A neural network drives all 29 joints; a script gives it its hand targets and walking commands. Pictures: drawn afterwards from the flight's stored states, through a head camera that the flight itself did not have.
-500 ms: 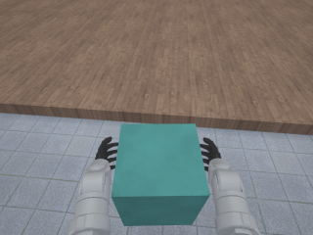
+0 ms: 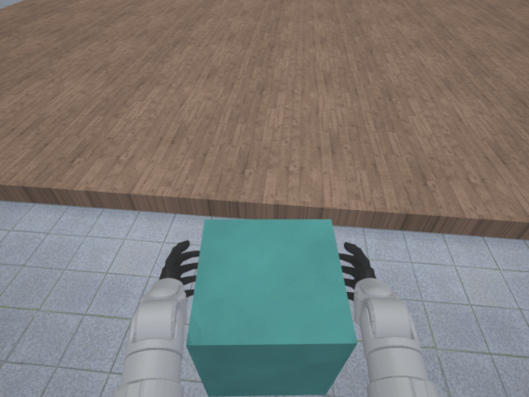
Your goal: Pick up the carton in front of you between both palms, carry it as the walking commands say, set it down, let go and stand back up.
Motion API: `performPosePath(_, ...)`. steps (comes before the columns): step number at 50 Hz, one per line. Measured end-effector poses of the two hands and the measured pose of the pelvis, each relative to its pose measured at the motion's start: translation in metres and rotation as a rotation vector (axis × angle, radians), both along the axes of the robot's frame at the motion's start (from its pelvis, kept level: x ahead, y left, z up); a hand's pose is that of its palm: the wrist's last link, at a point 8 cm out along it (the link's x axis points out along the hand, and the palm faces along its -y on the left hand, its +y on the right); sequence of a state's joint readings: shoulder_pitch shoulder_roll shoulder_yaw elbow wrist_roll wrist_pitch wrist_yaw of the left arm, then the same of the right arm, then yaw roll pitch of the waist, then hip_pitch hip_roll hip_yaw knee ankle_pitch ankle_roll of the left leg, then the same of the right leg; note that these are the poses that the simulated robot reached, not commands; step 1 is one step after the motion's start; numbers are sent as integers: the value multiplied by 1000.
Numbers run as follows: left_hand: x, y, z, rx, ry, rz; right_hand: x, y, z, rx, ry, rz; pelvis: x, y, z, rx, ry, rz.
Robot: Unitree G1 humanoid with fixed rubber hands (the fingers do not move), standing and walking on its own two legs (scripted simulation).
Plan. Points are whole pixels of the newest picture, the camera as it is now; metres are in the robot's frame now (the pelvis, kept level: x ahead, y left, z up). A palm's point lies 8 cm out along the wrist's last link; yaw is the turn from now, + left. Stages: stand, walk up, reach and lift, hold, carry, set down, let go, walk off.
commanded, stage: reach and lift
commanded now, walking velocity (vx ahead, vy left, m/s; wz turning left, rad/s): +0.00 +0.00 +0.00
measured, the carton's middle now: (267, 310) +0.28 +0.00 -0.04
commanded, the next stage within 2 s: hold in 0.08 s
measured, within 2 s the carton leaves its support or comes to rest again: neither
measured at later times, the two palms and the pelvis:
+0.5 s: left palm (168, 289) +0.27 +0.15 +0.05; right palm (368, 288) +0.27 -0.15 +0.04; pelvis -0.01 +0.00 +0.00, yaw +0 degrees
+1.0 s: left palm (169, 222) +0.37 +0.16 +0.09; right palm (354, 224) +0.36 -0.14 +0.09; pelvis +0.10 +0.01 -0.01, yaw +2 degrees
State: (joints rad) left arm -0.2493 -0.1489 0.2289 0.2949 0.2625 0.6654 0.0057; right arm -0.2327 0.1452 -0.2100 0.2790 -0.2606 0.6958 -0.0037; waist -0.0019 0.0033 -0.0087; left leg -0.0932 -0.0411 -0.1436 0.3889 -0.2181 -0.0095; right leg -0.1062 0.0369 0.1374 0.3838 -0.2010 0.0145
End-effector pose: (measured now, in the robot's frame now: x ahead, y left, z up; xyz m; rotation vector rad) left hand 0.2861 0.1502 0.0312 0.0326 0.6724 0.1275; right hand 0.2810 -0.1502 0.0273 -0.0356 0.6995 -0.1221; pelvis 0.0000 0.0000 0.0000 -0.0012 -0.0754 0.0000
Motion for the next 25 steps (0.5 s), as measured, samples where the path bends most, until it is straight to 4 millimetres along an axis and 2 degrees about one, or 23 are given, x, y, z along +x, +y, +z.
performPosePath(6,-2,0,4,-1,-6,1,-2,0,4,1,-6,-1,-1,0,0,0,-8,-1)
performPosePath(13,-7,1,18,-6,-36,7,-6,1,18,5,-36,1,-3,0,1,1,-29,-1)
performPosePath(25,-13,1,16,-14,-12,16,-10,0,16,12,-13,-4,-14,-2,-1,1,-46,1)
